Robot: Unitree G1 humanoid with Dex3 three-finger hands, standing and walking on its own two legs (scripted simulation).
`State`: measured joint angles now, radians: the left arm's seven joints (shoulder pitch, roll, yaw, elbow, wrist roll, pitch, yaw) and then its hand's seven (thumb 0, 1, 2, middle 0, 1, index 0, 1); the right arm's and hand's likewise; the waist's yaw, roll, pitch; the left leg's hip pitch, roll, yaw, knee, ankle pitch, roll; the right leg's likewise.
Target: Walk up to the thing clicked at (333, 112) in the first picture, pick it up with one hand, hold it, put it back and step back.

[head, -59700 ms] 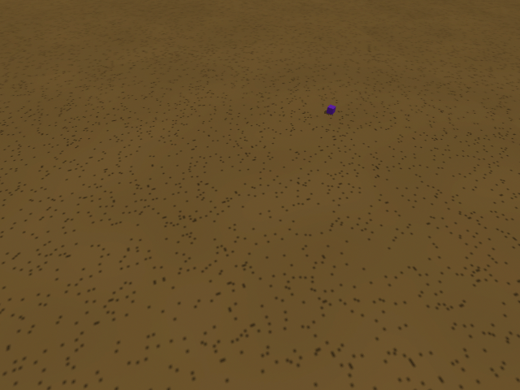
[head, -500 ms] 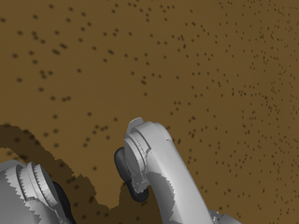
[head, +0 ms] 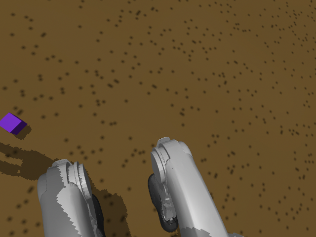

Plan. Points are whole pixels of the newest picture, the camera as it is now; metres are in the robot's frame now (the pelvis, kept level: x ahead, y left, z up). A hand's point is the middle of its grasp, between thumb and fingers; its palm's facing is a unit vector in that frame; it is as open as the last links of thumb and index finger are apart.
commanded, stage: approach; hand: left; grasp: from above
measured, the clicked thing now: (13, 123) +0.46 +0.36 -0.33
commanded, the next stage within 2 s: withdraw in 0.02 s
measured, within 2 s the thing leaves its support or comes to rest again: neither
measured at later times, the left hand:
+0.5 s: hand out of the picture +0.46 +0.35 -0.13, palm faces +0.09 -0.46 -0.88, open 7.4 cm
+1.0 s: hand out of the picture +0.32 +0.32 +0.06, palm faces +0.26 -0.79 -0.56, open 7.4 cm
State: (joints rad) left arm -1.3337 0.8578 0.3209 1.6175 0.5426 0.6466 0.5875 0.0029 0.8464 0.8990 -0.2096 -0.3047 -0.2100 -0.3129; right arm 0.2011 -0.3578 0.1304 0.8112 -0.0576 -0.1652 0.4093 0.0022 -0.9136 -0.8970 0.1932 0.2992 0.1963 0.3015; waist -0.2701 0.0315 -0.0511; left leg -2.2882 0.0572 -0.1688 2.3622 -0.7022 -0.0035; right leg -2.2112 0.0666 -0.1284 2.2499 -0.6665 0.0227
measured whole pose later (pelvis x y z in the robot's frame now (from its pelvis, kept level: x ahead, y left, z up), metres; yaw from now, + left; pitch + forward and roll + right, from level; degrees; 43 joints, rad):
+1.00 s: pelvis +0.01 -0.01 +0.17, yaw +7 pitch +31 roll -4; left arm -0.55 0.42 0.23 0.81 0.14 0.65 0.23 0.01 0.90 0.90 -0.21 -0.30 -0.21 -0.30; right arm 0.15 -0.28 0.00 0.79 0.02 -0.15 0.09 0.01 -0.91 -0.90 0.20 0.30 0.20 0.30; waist -0.07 0.03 -0.24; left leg -1.72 0.05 -0.07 1.80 -0.63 -0.02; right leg -1.67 0.04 -0.06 1.76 -0.63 -0.01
